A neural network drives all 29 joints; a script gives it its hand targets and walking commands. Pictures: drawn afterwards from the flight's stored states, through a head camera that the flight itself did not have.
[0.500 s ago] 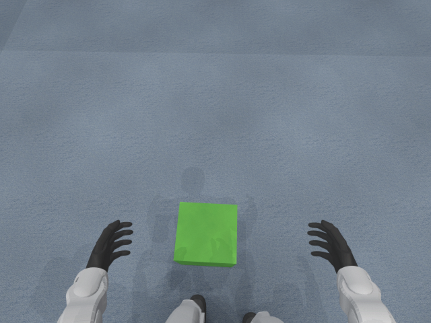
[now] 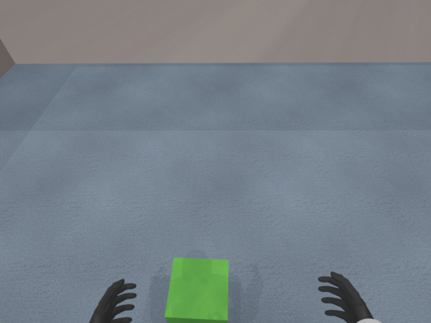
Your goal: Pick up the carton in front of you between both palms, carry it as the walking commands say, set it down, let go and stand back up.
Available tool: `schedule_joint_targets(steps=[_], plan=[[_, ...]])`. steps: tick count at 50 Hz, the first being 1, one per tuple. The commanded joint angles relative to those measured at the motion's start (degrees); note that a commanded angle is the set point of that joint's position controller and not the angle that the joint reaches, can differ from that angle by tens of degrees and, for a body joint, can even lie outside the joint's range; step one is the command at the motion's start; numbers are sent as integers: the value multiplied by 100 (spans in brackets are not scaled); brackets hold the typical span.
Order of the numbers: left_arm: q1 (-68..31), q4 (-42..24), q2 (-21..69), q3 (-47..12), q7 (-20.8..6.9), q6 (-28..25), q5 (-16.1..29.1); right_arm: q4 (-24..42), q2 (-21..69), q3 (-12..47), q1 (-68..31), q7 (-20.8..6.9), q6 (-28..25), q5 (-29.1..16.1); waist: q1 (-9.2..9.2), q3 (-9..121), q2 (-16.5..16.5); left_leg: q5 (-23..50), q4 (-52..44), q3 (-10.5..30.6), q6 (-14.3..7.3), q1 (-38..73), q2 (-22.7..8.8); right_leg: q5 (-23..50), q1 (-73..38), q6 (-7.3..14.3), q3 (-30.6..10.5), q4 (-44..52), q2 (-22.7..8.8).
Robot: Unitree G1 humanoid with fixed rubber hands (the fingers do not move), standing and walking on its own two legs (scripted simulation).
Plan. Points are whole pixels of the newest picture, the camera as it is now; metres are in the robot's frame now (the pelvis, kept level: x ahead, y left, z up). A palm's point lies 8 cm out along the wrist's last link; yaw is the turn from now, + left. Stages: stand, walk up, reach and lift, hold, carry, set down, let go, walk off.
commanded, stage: let go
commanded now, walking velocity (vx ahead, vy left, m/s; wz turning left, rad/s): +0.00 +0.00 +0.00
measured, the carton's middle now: (200, 296) +0.36 +0.09 -0.65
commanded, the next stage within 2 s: stand in 0.14 s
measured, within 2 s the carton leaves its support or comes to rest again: neither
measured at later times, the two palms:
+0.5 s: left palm out of the picture +0.14 +0.31 -0.09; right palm out of the picture +0.13 -0.26 -0.08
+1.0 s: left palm out of the picture +0.13 +0.33 -0.10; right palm out of the picture +0.11 -0.26 -0.09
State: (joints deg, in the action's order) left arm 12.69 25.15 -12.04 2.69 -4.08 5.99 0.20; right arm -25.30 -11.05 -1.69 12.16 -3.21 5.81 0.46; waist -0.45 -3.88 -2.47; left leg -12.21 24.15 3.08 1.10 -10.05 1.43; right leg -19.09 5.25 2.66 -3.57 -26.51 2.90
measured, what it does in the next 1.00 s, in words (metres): stands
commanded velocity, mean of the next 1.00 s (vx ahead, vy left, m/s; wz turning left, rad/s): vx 0.00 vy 0.00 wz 0.00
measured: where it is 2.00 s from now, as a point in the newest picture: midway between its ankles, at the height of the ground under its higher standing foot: outside the picture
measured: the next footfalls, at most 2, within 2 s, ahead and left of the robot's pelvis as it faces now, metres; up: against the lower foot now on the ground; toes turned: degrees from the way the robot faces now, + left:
none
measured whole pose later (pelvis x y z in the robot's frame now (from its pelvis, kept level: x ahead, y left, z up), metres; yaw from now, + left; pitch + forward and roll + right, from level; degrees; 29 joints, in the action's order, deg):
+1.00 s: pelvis +0.01 +0.05 +0.00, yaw -3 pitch -1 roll +0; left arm 12.4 45.7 -20.9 1.8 1.6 0.4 -1.3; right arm -51.9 -19.6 -1.8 7.3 1.4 -0.8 1.5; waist 0.4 -0.5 -2.1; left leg -14.5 26.2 -0.4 -2.4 -10.5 2.7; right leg -18.7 4.7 -0.7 -6.9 -24.7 1.2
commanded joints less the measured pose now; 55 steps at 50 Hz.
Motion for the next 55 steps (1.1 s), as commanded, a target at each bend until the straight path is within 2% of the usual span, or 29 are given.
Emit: schedule_joint_targets(steps=[1, 3, 4, 6, 7, 9, 12, 14, 16, 18, 21, 23, 24, 27, 29, 32, 33, 35, 37, 38, 39, 41, 46, 47, 48, 52, 53, 54, 55], plan=[[-296, -758, -805, 262, -22, 66, -217, 473, -359, -114, 23, 49, 25, 29, 128, 271, -226, 1061, 197, -321, -59, 1649, 246, 1557, 1398, -457, -72, 795, -467], [-123, -569, -730, 262, -16, 71, -191, 546, -503, -231, -296, 35, 24, 19, -73, 62, 159, 1031, 187, -316, -52, 1650, 233, 1431, 1391, -346, -195, 861, -549], [-327, -886, -735, 329, -26, 85, -259, 571, -581, -198, -256, 37, 64, 58, -88, 95, 99, 966, 154, -324, -30, 1686, 206, 1287, 1386, -371, -115, 865, -524], [-265, -654, -519, 66, -74, 103, -73, 391, -259, 8, -54, 36, 115, 44, 4, -30, -173, 961, 231, -261, -56, 1946, 179, 1104, 1551, -291, -88, 895, -492], [-232, 94, -1181, 222, 268, -126, -181, -420, -1125, -283, -150, 321, -190, 186, 147, 303, 265, 557, 364, -106, 54, 953, -293, 461, 1471, -381, -430, 680, -418], [-250, 192, -1290, 237, 428, -294, -240, -567, -1196, -270, -410, 457, -350, 258, -4, 244, 283, -115, 288, -17, 59, 219, -316, -9, 1139, -332, -441, 670, -447], [-288, 346, -1308, 278, 487, -410, -279, -757, -1245, -307, -410, 464, -509, 273, 75, 266, 16, -212, 205, 150, -50, 105, -382, -212, 1052, -269, -550, 645, -514], [-296, 395, -1182, 226, 489, -509, -245, -936, -1157, -272, -387, 467, -596, 166, 83, 448, 86, -147, 194, 228, -74, 39, -416, 39, 895, -210, -554, 474, -498], [-185, 600, -1263, 244, 501, -500, -240, -1052, -1226, -287, -510, 475, -624, 192, 27, 195, 67, 669, 246, 297, -137, -8, -510, 691, 965, -240, -471, 341, -464], [-42, 658, -1194, 233, 514, -516, -213, -1167, -1375, -309, -458, 504, -639, 237, 22, 588, 568, 524, 207, 308, -175, 115, -485, 894, 651, -250, -519, 256, -448], [-124, 757, -1331, 223, 527, -542, -166, -1328, -1374, -283, -480, 506, -667, 162, -19, 749, 141, 1589, 356, 357, -203, 191, -652, 1610, 636, -246, -427, 55, -546], [-147, 903, -1422, 253, 548, -573, -211, -1458, -1488, -266, -533, 526, -657, 200, -7, 567, 496, 1183, 199, 431, -212, 229, -643, 1106, 715, -255, -496, 208, -473], [-58, 940, -1453, 207, 554, -556, -224, -1509, -1521, -296, -512, 501, -668, 206, -14, 489, 266, 1000, 146, 408, -207, 157, -634, 1217, 627, -264, -499, 247, -486], [-27, 1122, -1530, 235, 570, -565, -220, -1638, -1627, -273, -500, 526, -694, 177, 58, 656, 642, 1517, 18, 451, -249, 295, -605, 1279, 580, -224, -502, 121, -488], [-112, 1135, -1430, 158, 568, -583, -191, -1709, -1617, -222, -418, 505, -701, 158, -7, 790, 271, 2021, 218, 373, -257, 389, -650, 1667, 489, -233, -516, 66, -549], [-124, 1260, -1448, 168, 586, -573, -205, -1888, -1653, -257, -455, 535, -715, 168, 54, 858, 363, 2341, 146, 375, -258, 757, -666, 1787, 602, -248, -409, 87, -503], [-115, 1328, -1534, 181, 587, -580, -185, -1879, -1814, -306, -387, 541, -704, 152, 89, 1015, 603, 2233, 126, 371, -248, 850, -670, 1665, 602, -263, -370, 116, -504], [-61, 1425, -1506, 93, 581, -617, -181, -1996, -1653, -234, -565, 499, -713, 123, 88, 720, 209, 2060, 202, 334, -288, 637, -641, 1916, 548, -285, -522, 265, -613], [-35, 1452, -1622, 162, 593, -603, -185, -2059, -1685, -237, -629, 501, -720, 148, 4, 635, 249, 1925, 74, 427, -294, 695, -678, 1790, 635, -257, -485, 182, -588], [-126, 1468, -1561, 164, 587, -578, -206, -2033, -1805, -272, -556, 509, -724, 171, 134, 770, 154, 1975, 70, 352, -289, 727, -720, 1561, 662, -247, -459, 239, -627], [-98, 1481, -1591, 130, 586, -599, -186, -2058, -1818, -253, -746, 485, -720, 153, 23, 745, 285, 1914, 185, 371, -289, 694, -672, 1713, 654, -244, -500, 310, -623], [-48, 1549, -1598, 93, 594, -629, -165, -2171, -1704, -227, -579, 472, -710, 137, 73, 749, -26, 1824, 159, 341, -286, 603, -629, 1932, 455, -296, -539, 352, -634], [-40, 1707, -1564, 98, 616, -615, -138, -2354, -1778, -217, -755, 483, -728, 108, 27, 598, 274, 1289, -102, 406, -294, 524, -752, 1353, 448, -236, -645, 492, -691], [-118, 1771, -1661, 58, 575, -622, -145, -2367, -1751, -199, -683, 484, -728, 82, 165, 589, 142, 1309, -217, 432, -286, 550, -741, 1227, 446, -225, -533, 457, -698], [-58, 1852, -1655, 68, 574, -614, -109, -2418, -1802, -188, -792, 478, -742, 71, 17, 367, 328, 1301, -160, 491, -343, 507, -713, 1413, 576, -201, -605, 547, -699], [-108, 1918, -1712, 110, 577, -654, -180, -2489, -1876, -196, -796, 501, -709, 116, 4, 413, 127, 1393, -230, 414, -298, 462, -651, 1526, 410, -246, -573, 530, -658], [-21, 2006, -1690, 94, 589, -666, -183, -2573, -1909, -206, -811, 485, -713, 111, -1, 517, 444, 1352, -170, 410, -302, 685, -696, 1547, 426, -195, -659, 643, -731], [-70, 1995, -1734, 70, 563, -684, -141, -2549, -1850, -211, -855, 481, -703, 63, 60, 574, 4, 1271, -282, 460, -247, 674, -683, 1569, 414, -204, -634, 539, -736], [-252, 2051, -1762, 46, 570, -654, -185, -2588, -1855, -203, -775, 467, -711, 65, 124, 361, 399, 1127, -342, 403, -258, 550, -672, 1440, 465, -185, -680, 680, -756]])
